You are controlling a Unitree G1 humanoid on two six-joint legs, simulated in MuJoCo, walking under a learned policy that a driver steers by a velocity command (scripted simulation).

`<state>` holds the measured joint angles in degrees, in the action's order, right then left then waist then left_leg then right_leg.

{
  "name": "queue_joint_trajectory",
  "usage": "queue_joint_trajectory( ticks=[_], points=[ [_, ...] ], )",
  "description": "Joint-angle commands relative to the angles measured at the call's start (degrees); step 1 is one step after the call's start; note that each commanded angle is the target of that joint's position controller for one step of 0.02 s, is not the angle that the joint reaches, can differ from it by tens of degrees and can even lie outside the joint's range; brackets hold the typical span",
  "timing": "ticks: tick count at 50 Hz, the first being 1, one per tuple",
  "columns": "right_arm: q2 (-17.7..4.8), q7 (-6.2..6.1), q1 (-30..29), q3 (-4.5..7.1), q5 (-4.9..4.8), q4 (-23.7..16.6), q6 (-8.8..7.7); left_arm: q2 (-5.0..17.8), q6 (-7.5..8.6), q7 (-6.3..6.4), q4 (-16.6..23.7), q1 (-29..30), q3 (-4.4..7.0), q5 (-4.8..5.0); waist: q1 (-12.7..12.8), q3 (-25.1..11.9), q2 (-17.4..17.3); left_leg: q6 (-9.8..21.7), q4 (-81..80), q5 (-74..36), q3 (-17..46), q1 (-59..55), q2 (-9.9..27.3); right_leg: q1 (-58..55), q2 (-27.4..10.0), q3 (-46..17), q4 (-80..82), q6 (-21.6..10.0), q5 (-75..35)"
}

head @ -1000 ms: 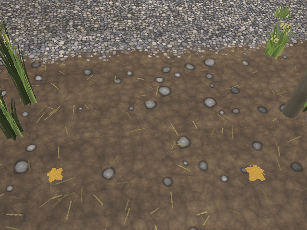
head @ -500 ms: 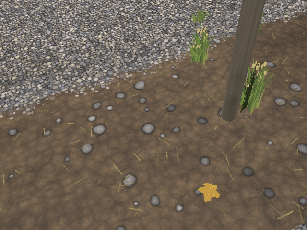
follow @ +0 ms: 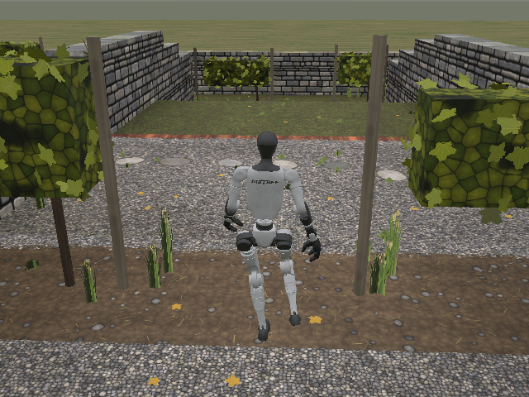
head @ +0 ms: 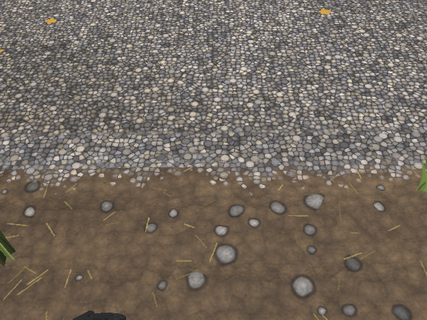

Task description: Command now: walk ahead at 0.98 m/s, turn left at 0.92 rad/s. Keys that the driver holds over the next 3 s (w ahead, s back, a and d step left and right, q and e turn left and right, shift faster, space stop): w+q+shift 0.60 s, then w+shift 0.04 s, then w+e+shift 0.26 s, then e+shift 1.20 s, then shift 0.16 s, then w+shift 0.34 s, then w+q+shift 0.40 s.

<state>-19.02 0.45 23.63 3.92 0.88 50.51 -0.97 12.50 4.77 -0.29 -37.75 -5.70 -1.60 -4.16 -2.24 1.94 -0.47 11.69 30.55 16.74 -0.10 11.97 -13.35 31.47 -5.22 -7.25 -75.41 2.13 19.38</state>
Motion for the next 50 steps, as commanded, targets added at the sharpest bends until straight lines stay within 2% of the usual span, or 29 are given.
queue_joint_trajectory(
  ticks=[1, 2, 4, 7, 9, 10, 11, 12, 13, 14, 15, 17, 19, 21, 24, 28, 31, 33, 34, 35, 36, 37, 38, 39, 40, 42, 45, 47, 50],
  points=[
    [-8.2, -0.33, -4.5, 1.55, -0.45, -5.9, -3.57, 8.3, -1.58, -0.58, 4.7, 0.2, 1.35, -0.34, 4.3, 7.1, 4.1, 8.8, -23.5, -0.7, 24.0, 13.3, 14.3, 2.3, -2.1, 5.3, 14.2, 2.4, -4.7],
    [-7.1, -0.21, -3.0, 1.38, -0.72, -5.5, -3.9, 8.1, -1.47, -0.91, 5.9, 4.4, 1.17, 0.24, 2.5, 8.1, 4.4, 7.2, -22.7, -7.3, 20.9, 14.0, 12.0, 0.8, -1.8, 6.8, 19.9, 2.7, -9.2],
    [-8.2, 0.18, -1.7, 2.1, -0.95, -5.4, -3.83, 5.8, -1.4, -1.32, 8.1, 9.3, 0.23, 1.78, -0.6, 6.2, 0.3, 4.5, -22.3, -13.9, 20.1, 12.2, 10.8, -3.8, 0.2, 7.9, 32.3, 2.1, -20.0],
    [-9.7, 0.49, 1.0, 2.87, -1.2, -4.8, -3.7, 7.3, -0.95, -1.0, 9.3, 11.2, 0.69, 2.63, -3.2, 1.8, -1.9, 2.1, -17.9, -29.6, 21.6, 1.1, 13.1, -6.7, 3.5, 8.1, 41.0, 0.5, -24.6],
    [-10.9, -0.05, -0.3, 3.27, -1.05, -5.3, -3.66, 9.9, -0.53, -0.3, 8.3, 6.9, 1.76, 2.5, -0.9, -2.2, -2.7, -0.5, -10.6, -40.8, 22.5, -4.4, 13.6, -14.1, 6.0, 6.9, 45.7, -0.4, -20.7],
    [-12.6, -0.03, -1.3, 3.61, -0.6, -5.5, -3.71, 12.9, -0.31, 0.38, 6.5, 0.2, 3.09, 2.76, 2.6, -7.2, -2.8, -2.0, -2.0, -47.7, 22.4, -6.1, 13.5, -21.6, 7.3, 6.4, 45.0, -1.1, -15.4],
    [-14.2, 0.25, -5.1, 3.92, -0.34, -6.2, -3.93, 15.3, -0.09, 1.27, 3.9, -11.2, 4.43, 3.01, 10.1, -12.6, -2.6, -3.2, 10.9, -47.1, 21.5, -2.0, 12.2, -34.0, 6.1, 6.4, 44.9, -1.7, -11.9],
    [-9.7, 0.3, -7.8, 2.75, -0.12, -7.7, -4.72, 19.1, 0.1, 2.6, 1.1, -24.6, 6.25, 1.89, 15.9, -19.2, 0.8, -3.8, 28.6, -34.3, 18.3, 7.0, 9.5, -48.2, -2.2, -0.8, 43.4, -3.0, 2.3],
    [1.1, 0.08, -5.8, 0.0, -1.5, -10.5, -4.88, 22.5, 0.21, 2.91, 0.2, -27.1, 6.93, -0.83, 12.1, -22.4, 16.9, -4.4, 45.9, 13.9, 12.8, 24.3, 3.9, -58.4, -18.8, -25.4, 51.6, -5.3, 22.3],
    [-1.4, -0.01, -2.0, -0.81, -2.22, -12.5, -4.24, 22.3, -0.22, 2.12, 1.1, -18.8, 7.53, -0.1, 6.2, -23.5, 23.6, -4.0, 52.1, 9.2, 9.4, 31.5, 6.8, -54.0, -22.3, -46.2, 61.9, -8.8, 31.2],
    [-5.2, -0.11, -6.0, -0.26, -0.68, -10.8, -3.02, 15.3, -0.61, 1.78, 2.7, -11.6, 6.45, 0.51, 5.9, -14.4, 12.8, -4.1, 51.9, 2.4, 7.3, 33.1, 11.5, -45.3, -18.8, -36.1, 62.0, -8.8, 33.2],
    [-5.1, 1.58, -12.3, -0.07, 1.05, -11.0, -1.81, 10.4, -0.86, 1.18, 0.0, -12.9, 5.19, 0.75, 6.4, -5.3, 2.4, -5.2, 47.1, -1.2, 5.5, 30.5, 15.5, -33.9, -13.0, -15.5, 60.7, -6.6, 8.9],
    [-2.0, 3.2, -12.9, -1.07, 1.28, -13.3, -0.22, 8.9, 0.13, 1.05, -3.7, -14.9, 4.74, 1.61, 3.9, -2.6, 6.8, -6.2, 46.5, -1.4, 5.2, 31.5, 18.3, -28.6, -12.3, -9.1, 63.2, -6.9, 4.2],
    [-0.4, 3.9, -16.2, -1.82, 1.12, -15.7, 0.86, 7.7, 1.38, 0.11, -5.9, -16.0, 4.5, 2.54, 2.8, -0.1, 5.3, -6.4, 46.3, -3.6, 4.7, 34.6, 19.5, -27.4, -12.1, -1.7, 64.9, -6.1, -4.9],
    [-0.1, 4.48, -20.9, -2.66, 0.86, -19.3, 1.25, 9.1, 2.69, -0.18, -6.7, -14.3, 4.67, 2.35, 0.8, 2.6, 5.9, -6.5, 39.7, -11.8, 2.9, 33.9, 20.1, -23.2, -10.7, 9.8, 68.0, -5.1, -15.6],
    [-0.4, 5.8, -30.2, -3.41, 1.08, -21.2, 0.92, 10.7, 2.85, 0.32, -9.4, -18.7, 4.96, 2.21, 3.0, 7.8, 2.0, -3.9, 21.1, -16.6, -6.8, 29.9, 16.9, -26.8, -6.5, 21.4, 70.5, -3.1, -31.9],
    [-0.8, 5.4, -28.2, -3.35, 1.13, -19.5, 0.33, 14.7, 1.72, 1.44, -10.0, -22.0, 5.62, 2.23, 1.0, 3.2, 5.0, -0.8, 14.3, -13.1, -12.1, 18.6, 10.2, -34.0, -7.6, 24.1, 61.0, -2.0, -71.8],
    [-3.8, 3.84, -13.4, -1.8, 1.69, -14.3, -0.1, 17.9, 0.05, 1.94, -9.6, -20.9, 6.26, 2.3, -6.7, -4.8, 8.3, 1.3, 12.1, -6.2, -8.7, 0.0, 6.3, -32.3, -10.4, 22.4, 43.7, -4.2, -82.0],
    [-6.4, 2.64, -0.5, -0.19, 1.99, -9.6, -0.2, 18.0, -0.39, 1.82, -8.7, -18.1, 6.01, 2.32, -12.5, -9.1, 8.0, 3.1, 6.6, -6.2, -4.5, -15.3, 6.7, -25.5, -10.4, 21.6, 29.1, -5.6, -76.6],
    [-10.4, 1.41, 2.2, 1.6, 1.73, -8.0, 0.06, 15.6, -0.42, 1.23, -7.4, -17.7, 5.61, 2.25, -11.7, -11.3, -0.7, 3.7, 3.0, -1.1, 5.6, -26.2, 12.7, -13.3, -3.9, 21.8, 6.9, -4.9, -38.0],
    [-15.6, 0.73, -5.0, 2.01, 3.43, -11.1, 0.05, 6.6, -0.35, 0.55, -3.9, -27.8, 3.32, 3.73, 0.3, -19.4, -12.3, 9.4, -0.1, -0.5, 36.1, -40.8, 33.5, 8.2, 1.7, 14.5, -15.4, -3.7, 12.3],
    [-13.7, 0.08, 0.0, 2.51, 1.8, -11.9, 0.29, 12.6, 0.35, 1.12, -1.9, -17.9, 4.26, 4.1, -7.2, -26.0, -2.6, 9.6, -9.6, 5.4, 43.3, -38.0, 33.5, 9.9, 3.5, 4.4, -18.7, -4.7, 4.2],
    [-12.1, -0.61, -1.8, 2.32, 1.98, -8.8, -0.65, 11.6, 0.52, 1.18, -1.5, -14.7, 4.14, 5.39, -4.7, -14.4, -0.4, 7.9, -13.2, 4.7, 35.3, -28.9, 32.9, 13.4, 1.6, 3.7, -15.7, -5.1, -0.6],
    [-8.7, -0.74, -3.1, 1.47, 1.69, -7.3, -1.98, 10.2, 0.46, 0.92, -2.4, -13.8, 3.58, 4.79, -2.0, -5.6, 4.1, 6.2, -15.2, 1.3, 28.6, -17.6, 31.0, 11.9, -0.6, 3.5, -9.9, -5.4, -2.3],
    [-6.1, -0.73, -5.4, 0.72, 2.14, -7.2, -3.26, 9.7, -0.44, 0.43, -4.5, -14.2, 3.7, 3.91, 0.4, -0.4, 6.1, 3.2, -15.2, -7.1, 22.3, -9.1, 28.1, 8.0, -1.8, 2.5, -6.6, -5.5, -2.9],
    [-2.8, -0.79, -6.9, -0.47, 0.88, -6.1, -4.97, 7.0, -3.06, -0.78, -7.0, -19.8, 3.28, 3.07, 4.8, 0.3, 1.7, 0.4, -20.6, -4.2, 15.5, 1.2, 26.5, 0.9, -3.7, 1.1, -1.2, -4.3, -4.3],
    [-2.0, 0.23, -5.8, -0.58, 0.26, -4.0, -6.94, 6.0, -4.35, -1.81, -6.2, -12.6, 3.55, 3.89, 4.2, 4.2, 0.8, -4.9, -24.7, -13.1, 3.4, 1.1, 21.9, 6.2, -3.2, 2.8, 7.0, -4.6, -11.5],
    [-0.5, 0.43, -6.1, -1.26, -0.07, -3.6, -7.59, 4.7, -3.5, -2.33, -4.5, -7.8, 3.18, 3.46, 4.2, 6.4, -1.0, -6.8, -23.0, -40.0, -6.3, 1.1, 18.8, 5.2, -1.4, 7.8, 16.8, -4.9, -18.7],
    [-0.8, -0.7, -4.8, -1.94, -1.1, -3.6, -8.06, 2.5, -2.06, -3.56, -3.7, -2.9, 2.21, 3.52, 2.2, 3.9, -0.1, -8.9, -18.3, -55.7, -12.5, -1.9, 17.5, -1.9, 3.5, 16.4, 33.5, -5.6, -31.5]
  ],
)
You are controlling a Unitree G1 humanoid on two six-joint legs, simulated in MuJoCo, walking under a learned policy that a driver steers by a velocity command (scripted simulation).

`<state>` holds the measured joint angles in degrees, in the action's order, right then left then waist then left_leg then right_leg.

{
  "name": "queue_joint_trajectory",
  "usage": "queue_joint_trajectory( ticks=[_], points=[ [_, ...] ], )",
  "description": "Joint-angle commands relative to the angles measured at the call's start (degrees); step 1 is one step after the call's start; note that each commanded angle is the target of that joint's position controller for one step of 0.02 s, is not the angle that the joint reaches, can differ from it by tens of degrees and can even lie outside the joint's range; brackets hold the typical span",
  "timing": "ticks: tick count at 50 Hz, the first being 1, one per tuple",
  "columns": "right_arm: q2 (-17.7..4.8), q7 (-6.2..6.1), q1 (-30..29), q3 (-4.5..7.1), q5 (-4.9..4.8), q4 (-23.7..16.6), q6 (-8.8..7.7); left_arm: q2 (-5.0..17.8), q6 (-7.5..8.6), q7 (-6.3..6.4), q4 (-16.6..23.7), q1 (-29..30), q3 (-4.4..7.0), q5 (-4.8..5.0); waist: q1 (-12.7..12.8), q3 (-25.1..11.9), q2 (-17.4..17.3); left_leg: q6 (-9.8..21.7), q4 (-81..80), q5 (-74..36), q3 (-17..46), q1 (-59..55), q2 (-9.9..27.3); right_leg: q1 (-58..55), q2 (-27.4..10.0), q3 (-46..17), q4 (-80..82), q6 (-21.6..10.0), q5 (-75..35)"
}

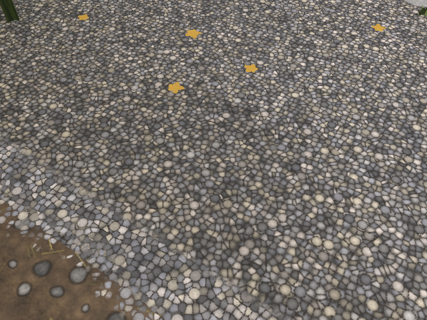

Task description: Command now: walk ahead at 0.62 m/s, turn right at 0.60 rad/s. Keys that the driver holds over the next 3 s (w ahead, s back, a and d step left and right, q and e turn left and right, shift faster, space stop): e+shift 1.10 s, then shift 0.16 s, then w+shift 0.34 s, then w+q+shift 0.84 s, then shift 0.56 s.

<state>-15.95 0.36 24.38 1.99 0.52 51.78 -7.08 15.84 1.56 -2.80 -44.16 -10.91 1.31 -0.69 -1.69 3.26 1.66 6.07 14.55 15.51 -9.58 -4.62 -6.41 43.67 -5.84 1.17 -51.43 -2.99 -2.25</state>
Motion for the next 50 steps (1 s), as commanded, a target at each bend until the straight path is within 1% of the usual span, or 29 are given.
queue_joint_trajectory(
  ticks=[1, 2, 4, 5, 6, 7, 8, 9, 10, 11, 13, 16, 19, 21, 24, 27, 28, 29, 30, 31, 32, 33, 35, 36, 39, 42, 47, 49, 50],
  points=[
    [-5.2, -1.22, -4.4, 0.23, -1.09, -4.6, -2.15, -0.7, 1.54, -1.52, 2.6, 1.3, -0.79, -0.43, 1.9, 1.6, -3.4, -3.9, 1.4, -59.4, -3.3, 12.1, 11.5, -16.6, 5.8, 9.8, 13.7, -1.0, -11.8],
    [-10.1, -3.32, -5.7, 1.38, -1.43, -6.5, -0.61, 1.5, 3.23, -1.58, 4.9, 2.9, 0.52, 2.96, 1.1, -2.6, -6.5, -6.2, 6.7, -64.7, -0.7, 8.7, 12.7, -19.2, 8.2, 8.2, 14.4, 0.0, -10.9],
    [-13.0, -5.55, -8.7, 2.38, -0.31, -8.1, 2.11, 7.9, 3.25, -2.03, 3.8, -6.4, 3.16, 3.02, 7.3, -8.8, -8.8, -9.1, 19.6, -68.4, -0.4, 5.0, 13.8, -27.9, 11.9, 8.0, 17.3, -1.0, -9.0],
    [-13.2, -5.56, -12.5, 2.58, 0.18, -9.7, 2.82, 11.6, 2.35, -1.45, 0.9, -18.3, 5.11, 2.69, 13.4, -12.7, -7.8, -9.8, 33.9, -65.2, 0.3, 10.8, 13.3, -40.8, 11.8, 5.0, 16.8, -2.8, -10.3],
    [-10.6, -4.27, -17.1, 2.04, -0.99, -11.3, 2.66, 12.1, 1.35, 0.31, -1.5, -25.5, 5.47, 2.26, 17.8, -10.3, 4.7, -12.8, 58.2, -27.7, -0.9, 21.3, 4.8, -49.6, 8.6, -0.2, 26.1, -6.2, -19.6],
    [-0.2, -1.94, -9.0, -0.74, 1.28, -13.3, 1.72, 12.5, 1.62, 1.32, 0.0, -20.9, 3.92, -0.8, 7.8, -11.1, 19.1, -12.9, 80.3, 25.3, 6.8, 41.5, -1.6, -60.2, -0.9, -17.7, 15.2, -11.6, -49.9],
    [-2.6, -0.62, 0.1, -1.22, -0.83, -14.6, 0.68, 14.6, 2.7, 1.33, 5.2, -16.5, 4.36, -4.18, 5.3, -29.3, 12.1, -12.6, 88.6, 21.8, 21.0, 45.6, -2.1, -67.9, -13.8, -41.2, 21.9, -24.0, -38.3],
    [-8.7, -0.23, -4.3, -0.16, -0.97, -15.5, 0.47, 14.8, 2.27, 1.19, 9.7, -9.3, 5.47, -1.96, 5.6, -25.7, 0.4, -9.4, 81.5, 16.1, 21.9, 44.1, 0.7, -59.5, -11.4, -41.9, 28.5, -23.1, -20.4],
    [-9.3, -0.49, -8.3, 0.41, -0.82, -17.0, 0.96, 12.4, 2.01, 1.47, 11.1, -4.2, 4.92, 0.64, 2.2, -16.1, -6.9, -8.2, 75.4, 13.5, 20.4, 46.7, 2.9, -49.4, -8.4, -39.3, 32.1, -21.4, -4.6],
    [-8.8, -1.01, -9.7, 0.56, 0.32, -16.6, 1.84, 10.4, 1.62, 1.58, 11.9, -1.3, 4.14, 1.79, 0.0, -10.7, -12.5, -8.0, 70.8, 11.4, 19.2, 44.6, 4.6, -39.5, -6.0, -37.4, 35.5, -18.6, 3.3],
    [-9.3, -1.71, -10.2, 1.06, 0.51, -17.3, 3.64, 10.7, 1.23, 1.95, 12.7, 1.0, 4.46, 1.09, -1.9, -4.7, -7.2, -10.1, 61.5, 11.0, 19.3, 39.5, 5.8, -26.1, -1.5, -32.1, 36.2, -17.7, -6.7],
    [-4.8, -2.79, -14.3, 0.09, 1.05, -18.4, 3.78, 11.0, 0.1, 3.58, 11.5, -0.7, 5.01, 1.74, -0.5, -8.2, -5.1, -12.5, 43.0, 5.0, 16.7, 35.1, 3.9, -23.5, 5.0, -23.0, 30.7, -13.4, -23.8],
    [-4.6, -3.03, -17.7, 0.12, -0.3, -18.8, 4.59, 12.3, -2.54, 5.57, 11.9, -0.7, 5.83, 2.81, 0.9, -14.9, 0.6, -13.3, 34.5, -4.1, 18.3, 33.9, 2.0, -28.8, 6.1, -24.0, 27.5, -8.4, -17.6],
    [-5.0, -2.84, -21.2, 0.44, -0.54, -19.3, 4.76, 11.8, -3.67, 6.22, 12.7, -0.4, 5.87, 3.06, 2.3, -14.0, 3.6, -12.8, 30.0, -6.5, 19.5, 34.5, 1.4, -30.0, 6.7, -26.5, 27.3, -6.1, -7.3],
    [-5.7, -2.32, -24.9, 1.08, -0.43, -19.8, 3.88, 10.6, -4.31, 6.29, 13.8, -0.6, 5.9, 2.3, 3.8, -10.9, 7.1, -11.7, 22.9, -5.9, 21.3, 34.1, 1.1, -31.7, 6.3, -31.7, 26.1, -5.6, 0.4],
    [-7.4, -1.57, -21.8, 2.5, -0.64, -18.0, 2.56, 9.8, -4.32, 5.83, 15.6, 2.1, 5.93, 2.27, 2.0, -10.2, 8.5, -9.4, 10.2, -9.5, 21.4, 25.1, 2.4, -31.1, 7.6, -34.9, 21.7, -3.9, 3.8],
    [-7.5, -1.42, -19.7, 2.84, -0.65, -17.1, 2.4, 8.1, -4.45, 5.47, 15.8, 1.5, 5.4, 2.39, 1.7, -11.2, 5.0, -7.1, 4.2, -16.4, 22.3, 17.0, 6.7, -27.1, 10.4, -32.4, 15.9, -2.1, 16.8],
    [-9.9, -1.89, -20.3, 3.34, 0.17, -17.9, 3.09, 4.0, -4.52, 5.08, 15.1, -3.8, 4.16, 1.68, 4.7, -14.1, -5.7, -1.1, 6.2, -25.3, 32.3, 6.2, 19.2, -18.4, 15.7, -24.2, 3.4, 0.5, 37.6],
    [-10.8, -1.9, -18.5, 3.51, 2.34, -18.2, 4.08, 7.4, -4.01, 4.42, 17.1, -4.5, 4.74, 1.89, 5.6, -14.2, -15.8, 7.9, 4.7, -30.7, 44.5, 5.3, 28.4, -9.6, 18.1, -16.0, -7.4, 3.4, 43.1],
    [-7.1, -2.12, -17.6, 3.03, 2.3, -19.2, 4.45, 11.8, -3.64, 4.07, 15.5, -6.2, 5.71, 0.71, 4.3, -13.7, -11.2, 9.0, 6.7, -35.4, 42.9, 6.5, 28.0, -9.4, 14.0, -16.5, -14.7, 6.2, 41.1],
    [-8.5, -2.47, -20.2, 3.62, 1.52, -19.0, 5.05, 13.5, -3.94, 3.69, 15.4, -6.0, 6.51, 2.57, 5.9, -13.1, -15.7, 10.7, 6.2, -25.1, 41.3, 6.8, 29.8, -4.3, 11.3, -12.1, -21.2, 7.4, 36.5],
    [-6.2, -2.88, -21.4, 3.15, 1.04, -20.2, 5.76, 14.9, -4.61, 4.25, 13.1, -5.4, 6.78, 2.93, 3.9, -10.9, -9.7, 7.5, 5.0, -14.6, 34.7, 10.6, 23.9, -4.9, 8.1, -10.9, -24.3, 8.2, 31.0],
    [-5.4, -3.9, -22.8, 2.42, 0.29, -20.5, 6.86, 11.2, -5.56, 4.19, 13.5, -4.4, 5.64, 2.73, 3.6, -6.4, -7.0, 4.2, 3.9, -14.3, 23.9, 17.5, 17.5, -5.9, 7.6, -6.6, -25.1, 8.8, 25.3],
    [-6.1, -4.23, -22.2, 2.69, 0.37, -19.8, 7.23, 9.7, -5.43, 4.1, 14.4, -3.1, 5.04, 2.44, 3.0, -5.6, -7.6, 4.2, 3.2, -14.6, 21.4, 17.3, 16.8, -5.5, 6.8, -4.6, -22.5, 9.0, 23.4],
    [-7.7, -4.48, -18.3, 3.58, 1.23, -18.2, 7.58, 7.4, -4.69, 4.03, 16.2, 0.4, 4.18, 2.33, 0.4, -7.8, -9.9, 6.2, 2.4, -17.2, 18.1, 12.0, 19.4, -5.2, 3.2, -2.3, -15.3, 9.4, 22.7],
    [-9.3, -3.89, -19.0, 4.52, 0.63, -17.2, 7.36, 6.7, -4.56, 3.74, 16.5, 0.8, 3.97, 1.89, 0.3, -9.9, -11.4, 6.4, 2.3, -16.9, 15.0, 11.1, 22.0, -10.0, 0.9, -1.7, -7.4, 8.6, 22.4],
    [-10.6, -1.83, -20.6, 5.46, -0.74, -15.8, 7.27, 7.6, -6.06, 2.48, 15.6, -0.7, 5.11, 2.27, 2.0, -9.4, -12.1, 4.6, 3.5, -13.6, 8.9, 14.1, 24.3, -21.6, 2.3, 2.7, 7.2, 4.2, 22.4],
    [-9.9, -1.21, -21.3, 5.7, -2.54, -14.9, 6.56, 7.9, -6.85, 2.58, 13.7, -4.6, 5.96, 2.55, 4.2, -9.4, -9.9, 0.3, 8.9, -10.6, 5.7, 15.7, 23.8, -29.2, 4.0, 4.1, 19.2, 1.5, 16.5],
    [-7.7, -0.82, -18.8, 5.33, -2.67, -13.6, 6.41, 9.8, -7.02, 3.25, 12.1, -8.6, 7.05, 2.39, 5.2, -8.4, -5.1, -3.6, 17.5, -5.8, 2.5, 21.8, 20.5, -36.9, 4.7, 0.4, 25.6, -1.2, 12.4]
  ],
)
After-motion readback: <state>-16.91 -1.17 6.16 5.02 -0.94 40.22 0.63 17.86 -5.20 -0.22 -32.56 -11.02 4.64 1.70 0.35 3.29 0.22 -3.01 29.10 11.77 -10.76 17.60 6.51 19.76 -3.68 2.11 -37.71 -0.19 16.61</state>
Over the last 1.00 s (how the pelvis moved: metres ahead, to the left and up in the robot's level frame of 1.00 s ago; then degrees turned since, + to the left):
0.82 0.22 0.01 33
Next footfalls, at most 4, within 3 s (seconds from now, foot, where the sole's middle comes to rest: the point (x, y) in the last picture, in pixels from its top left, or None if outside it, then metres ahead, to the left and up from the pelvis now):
0.12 right None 0.33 -0.07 -0.77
0.58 left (200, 309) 0.50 0.05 -0.77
1.00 right None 0.26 -0.09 -0.77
1.52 left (231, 312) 0.49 -0.05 -0.77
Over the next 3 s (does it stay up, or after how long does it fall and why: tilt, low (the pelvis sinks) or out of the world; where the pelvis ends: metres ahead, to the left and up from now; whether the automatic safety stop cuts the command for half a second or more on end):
stays up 0.98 -0.85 0.00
